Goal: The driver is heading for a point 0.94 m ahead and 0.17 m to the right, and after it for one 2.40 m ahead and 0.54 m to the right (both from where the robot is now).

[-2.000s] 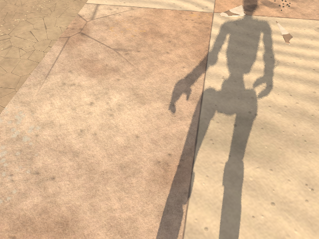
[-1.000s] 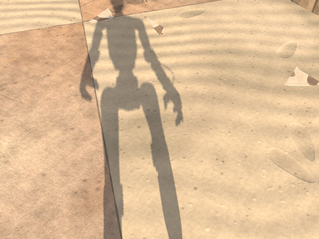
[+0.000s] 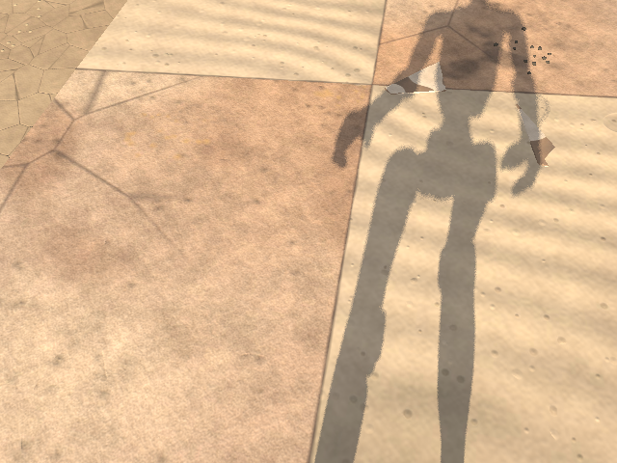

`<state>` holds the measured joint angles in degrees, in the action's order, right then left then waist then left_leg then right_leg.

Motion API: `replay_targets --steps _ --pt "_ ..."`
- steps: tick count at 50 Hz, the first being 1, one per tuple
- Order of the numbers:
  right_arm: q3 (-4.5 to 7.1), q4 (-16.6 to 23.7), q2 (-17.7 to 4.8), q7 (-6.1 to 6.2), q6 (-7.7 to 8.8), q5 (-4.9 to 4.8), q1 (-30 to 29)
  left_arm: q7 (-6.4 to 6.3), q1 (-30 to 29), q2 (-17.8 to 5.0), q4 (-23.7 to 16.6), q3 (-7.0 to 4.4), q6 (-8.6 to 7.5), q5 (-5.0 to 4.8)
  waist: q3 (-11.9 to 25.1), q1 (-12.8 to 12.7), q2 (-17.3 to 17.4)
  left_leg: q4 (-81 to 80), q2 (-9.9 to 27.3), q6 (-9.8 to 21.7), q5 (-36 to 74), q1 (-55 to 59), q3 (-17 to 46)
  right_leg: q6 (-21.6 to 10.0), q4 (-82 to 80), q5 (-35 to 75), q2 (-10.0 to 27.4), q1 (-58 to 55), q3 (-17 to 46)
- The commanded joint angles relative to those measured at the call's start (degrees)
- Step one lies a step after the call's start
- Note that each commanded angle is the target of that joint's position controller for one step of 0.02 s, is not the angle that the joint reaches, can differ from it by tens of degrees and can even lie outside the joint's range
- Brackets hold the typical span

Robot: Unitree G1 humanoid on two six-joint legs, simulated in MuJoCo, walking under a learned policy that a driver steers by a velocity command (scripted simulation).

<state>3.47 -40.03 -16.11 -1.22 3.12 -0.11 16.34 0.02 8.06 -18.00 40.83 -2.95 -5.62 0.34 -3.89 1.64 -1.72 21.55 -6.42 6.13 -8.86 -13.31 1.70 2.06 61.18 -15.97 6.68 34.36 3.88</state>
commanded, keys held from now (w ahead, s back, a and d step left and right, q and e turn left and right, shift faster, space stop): no key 0.08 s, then e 0.66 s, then no key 0.24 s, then w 0.02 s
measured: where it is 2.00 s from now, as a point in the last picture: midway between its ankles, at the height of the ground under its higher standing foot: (359, 427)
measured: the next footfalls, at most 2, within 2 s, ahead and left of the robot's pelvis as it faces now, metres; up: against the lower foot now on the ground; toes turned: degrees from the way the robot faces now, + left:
right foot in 0.24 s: +0.30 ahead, -0.14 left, +0.00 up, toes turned +1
left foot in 0.64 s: +0.29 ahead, +0.09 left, +0.00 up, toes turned -17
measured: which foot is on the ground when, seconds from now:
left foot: down 0.00-0.26, up 0.28-0.62, down 0.64-1.00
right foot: up 0.00-0.22, down 0.24-0.66, up 0.68-1.00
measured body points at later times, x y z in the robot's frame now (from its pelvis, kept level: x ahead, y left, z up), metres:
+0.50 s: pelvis +0.17 -0.04 -0.01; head +0.22 -0.06 +0.44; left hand +0.34 +0.22 -0.11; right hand +0.30 -0.33 -0.12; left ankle +0.21 +0.10 -0.71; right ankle +0.26 -0.14 -0.74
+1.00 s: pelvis +0.20 -0.02 +0.00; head +0.23 -0.02 +0.44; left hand +0.45 +0.17 -0.11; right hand +0.22 -0.32 -0.11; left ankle +0.25 +0.10 -0.74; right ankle +0.14 -0.14 -0.73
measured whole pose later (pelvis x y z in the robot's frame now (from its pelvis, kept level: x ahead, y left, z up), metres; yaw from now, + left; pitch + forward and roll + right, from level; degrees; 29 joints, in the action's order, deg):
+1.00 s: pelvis +0.20 -0.02 +0.00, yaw -20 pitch +1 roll -1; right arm 2.6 -41.3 -14.8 1.5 -0.8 -0.4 11.3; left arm -0.4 9.5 -15.9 38.0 -3.3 3.1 -0.8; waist -1.8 1.7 -0.3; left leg 28.6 2.8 -0.1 -14.6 -14.9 -2.0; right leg 4.0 35.9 -19.2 0.0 16.9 1.7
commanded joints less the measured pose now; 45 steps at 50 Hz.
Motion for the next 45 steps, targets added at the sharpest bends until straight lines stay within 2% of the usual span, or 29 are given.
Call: replay_targets --steps 1,3,4,7,10,11,12,13,14,15,16,17,18,20,22,25,29,31,32,33,34,35,36,37,38,40,42,45 --pt "2.05 3.3 -8.7 1.34 1.02 0.18 -2.8 -0.41 2.7 -3.0 -2.2 -0.63 0.52 0.70 4.5 -2.5 4.1 -7.1 12.7 8.7 35.2 -0.8 6.5 2.2 -8.6 8.0 -0.8 -2.3 -2.8" --pt "1.92 2.3 -8.5 1.89 0.35 -0.13 -1.7 -0.04 -1.0 -1.6 -2.6 0.00 0.23 0.51 5.2 -0.4 5.3 -5.7 10.2 6.1 33.7 -0.9 3.2 2.1 -18.6 17.0 -2.8 -5.6 -3.9" --pt "1.88 1.6 -8.6 2.10 0.04 -0.21 -0.3 0.30 -2.7 -1.6 -2.8 0.10 0.01 0.28 5.9 0.8 5.7 -5.3 10.3 5.4 31.6 0.1 3.3 1.9 -22.3 21.5 -3.8 -6.9 -4.1" --pt "1.33 0.0 -8.0 2.19 -0.27 0.27 0.4 1.47 -3.5 -2.6 -2.4 -0.13 -0.40 -0.40 6.6 1.7 7.0 -3.9 13.7 4.8 26.2 5.0 5.0 0.1 -28.2 25.5 -4.2 -7.9 -2.9" --pt "1.25 -1.2 -7.8 2.14 -0.36 0.54 -1.3 2.29 -1.6 -4.8 -2.2 -1.08 -0.60 0.05 6.6 -0.3 6.9 1.9 16.3 3.6 27.3 9.1 6.4 -3.3 -30.8 18.7 -4.9 -9.1 -2.3" --pt "1.25 -1.2 -7.7 2.29 -0.54 0.29 -2.8 2.33 1.7 -5.5 -1.3 -1.55 -0.67 0.32 7.3 -2.5 6.4 6.5 15.1 2.4 29.7 9.2 5.3 -4.6 -33.6 19.5 -6.1 -12.8 -3.3" --pt "1.25 -1.1 -7.6 2.57 -0.62 0.46 -1.9 2.12 4.7 -8.2 -0.8 -2.46 -0.77 0.57 9.4 -3.5 3.6 14.6 11.5 0.0 28.2 8.2 3.1 -6.1 -35.1 32.4 -5.1 -18.7 -2.0" --pt "0.81 0.0 -6.5 2.78 -0.36 1.66 2.7 1.93 6.2 -12.6 -1.7 -3.28 -0.69 1.23 15.2 -1.2 -5.2 28.9 5.9 -3.6 12.0 -1.1 0.6 -12.1 -31.5 53.3 3.2 -31.9 9.0" --pt "-0.20 -0.3 -4.2 2.66 -0.42 1.71 7.2 1.76 8.0 -11.2 -2.0 -2.82 0.13 1.37 21.4 -1.1 -13.8 45.9 -0.2 -7.7 -26.4 -14.9 -0.1 -22.4 -34.0 59.6 13.9 -43.6 25.4" --pt "0.27 -0.3 -7.6 2.20 -1.00 0.76 5.3 1.82 8.8 -8.1 -2.3 -2.09 0.86 0.16 23.6 -2.7 -8.8 50.8 1.4 -8.0 -29.2 -18.0 5.0 -22.7 -37.5 45.2 13.5 -42.9 30.2" --pt "0.76 0.6 -8.5 2.30 -2.05 -0.32 1.1 1.66 5.6 -7.6 -3.3 -2.12 1.62 -0.61 18.3 -2.9 -4.8 54.0 3.3 -8.4 -25.8 -21.6 5.3 -20.7 -38.8 30.7 11.4 -38.5 27.1" --pt "0.83 1.1 -8.3 2.61 -3.02 -0.23 -1.8 1.33 3.5 -6.8 -3.9 -1.85 2.50 -0.94 14.1 -3.0 -1.2 52.6 4.6 -8.5 -23.0 -22.7 4.6 -18.6 -41.0 20.8 9.4 -32.1 24.2" --pt "1.01 1.7 -8.2 3.00 -3.87 0.03 -3.5 0.84 1.8 -6.7 -4.4 -1.76 3.28 -0.81 10.8 -2.3 -0.5 48.8 6.0 -8.5 -20.4 -21.5 4.7 -17.0 -43.1 13.6 8.0 -25.6 22.6" --pt "0.68 2.0 -6.1 3.47 -4.47 0.21 -3.3 0.26 -0.5 -6.8 -5.1 -2.02 4.59 -0.02 7.9 -0.5 -4.4 37.3 5.7 -8.7 -17.8 -15.4 2.8 -14.2 -45.8 6.6 2.7 -17.2 18.0" --pt "0.44 1.4 -4.8 3.79 -4.08 0.35 -2.4 -0.41 0.2 -7.6 -5.5 -2.67 5.24 0.18 9.7 -0.8 -6.8 31.0 4.4 -9.4 -16.7 -12.0 2.0 -14.5 -45.6 7.9 1.3 -16.9 16.9" --pt "0.51 1.4 -5.0 3.68 -3.62 0.34 -3.3 -1.14 0.5 -8.6 -6.1 -3.44 5.83 -0.60 11.8 -1.7 -6.7 24.2 4.2 -9.8 -12.2 -9.0 2.9 -14.3 -45.0 5.1 1.4 -17.2 18.5" --pt "0.93 1.8 -5.4 2.93 -2.61 -0.03 -4.0 -1.51 0.4 -8.6 -6.7 -3.78 7.08 -0.91 10.8 -2.1 -7.4 15.7 3.6 -8.7 -9.9 -6.5 3.0 -13.0 -44.3 0.1 0.9 -17.2 22.5" --pt "1.34 1.0 -5.4 2.43 -1.89 -0.15 -1.6 -1.79 -0.4 -8.3 -7.0 -3.76 7.85 -1.49 10.0 -0.4 -7.2 5.6 3.6 -7.1 -4.4 -0.6 1.7 -10.8 -42.2 -1.5 -1.1 -15.0 22.3" --pt "2.05 0.9 -7.4 2.54 -1.72 0.26 -0.3 -1.88 0.9 -7.1 -6.9 -3.43 8.02 -1.63 9.9 -0.2 -5.1 1.1 8.0 -5.2 -3.6 4.0 4.5 -8.4 -39.0 -5.3 -3.5 -11.5 20.5" --pt "3.29 1.3 -12.8 2.88 -2.01 1.91 0.0 -1.73 0.5 -4.5 -8.2 -2.80 7.81 -1.43 8.2 -1.1 7.0 -4.1 19.8 0.7 -6.5 6.7 17.4 -4.9 -27.8 -12.1 -9.7 -2.2 12.2" --pt "3.65 2.0 -13.7 2.75 -2.10 3.69 -2.7 -1.45 0.6 -5.6 -9.2 -3.31 6.97 -1.27 6.6 -1.9 18.8 -7.7 28.5 7.9 0.8 2.2 28.6 -2.3 -12.5 -17.9 -14.3 1.7 3.7" --pt "2.52 3.9 -10.1 3.08 -1.76 3.64 -6.4 -1.27 3.2 -9.1 -7.5 -4.51 6.74 -0.72 6.9 -3.0 13.3 -6.5 28.4 8.7 4.8 0.8 25.6 -0.8 -2.1 -15.8 -11.3 0.8 5.6" --pt "1.92 4.6 -7.8 3.40 -1.64 2.56 -9.4 -1.23 5.5 -9.6 -5.6 -5.04 7.20 -1.14 6.5 -4.3 9.6 -5.0 24.7 6.0 6.6 0.4 19.2 0.0 2.0 -12.5 -11.2 0.3 4.9" --pt "1.64 5.0 -6.9 3.59 -1.65 1.43 -10.9 -1.61 7.0 -8.3 -4.3 -4.88 7.92 -1.08 6.2 -4.6 8.1 -3.7 21.8 4.0 7.4 1.9 14.7 1.2 5.5 -9.5 -10.7 1.3 4.0" --pt "1.30 4.8 -6.3 3.62 -1.71 0.79 -10.4 -1.72 7.0 -6.8 -4.1 -4.42 8.38 -0.91 5.6 -3.6 8.0 -3.0 21.1 4.2 11.3 2.5 12.5 2.2 8.7 -8.1 -10.5 2.2 3.9" --pt "1.12 4.1 -6.4 3.69 -2.22 0.95 -8.1 -1.62 4.7 -4.6 -5.4 -3.54 8.53 -1.28 5.3 -2.3 8.7 -2.6 19.1 5.1 16.4 3.7 8.3 3.4 7.4 -6.7 -10.5 1.8 1.9" --pt "1.37 3.2 -6.9 3.81 -2.72 1.07 -5.3 -1.56 1.4 -3.3 -6.8 -2.75 8.19 -1.47 6.2 -0.2 10.2 -1.6 19.5 6.2 18.8 8.6 7.7 4.2 0.4 -6.7 -9.6 1.9 1.3" --pt "1.93 2.8 -8.6 3.49 -3.20 0.58 -5.6 -0.93 -0.2 -1.6 -7.8 -1.53 8.02 -0.99 8.0 0.5 12.2 -0.5 20.4 6.6 20.0 8.6 6.5 3.8 -12.2 -9.2 -7.4 -6.6 -1.4"
Keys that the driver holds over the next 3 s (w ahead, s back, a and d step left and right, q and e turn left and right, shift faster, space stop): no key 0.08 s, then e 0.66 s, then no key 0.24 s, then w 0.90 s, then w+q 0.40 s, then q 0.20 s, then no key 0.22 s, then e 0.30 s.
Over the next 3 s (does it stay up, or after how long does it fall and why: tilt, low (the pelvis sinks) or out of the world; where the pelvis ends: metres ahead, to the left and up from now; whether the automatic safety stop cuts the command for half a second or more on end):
stays up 0.92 -0.23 -0.01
